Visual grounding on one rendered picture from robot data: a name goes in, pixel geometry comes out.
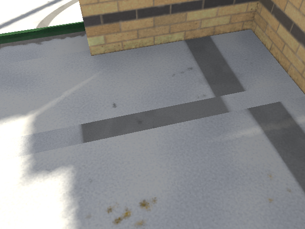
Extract stairs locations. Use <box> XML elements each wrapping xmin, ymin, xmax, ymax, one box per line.
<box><xmin>0</xmin><ymin>21</ymin><xmax>85</xmax><ymax>40</ymax></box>

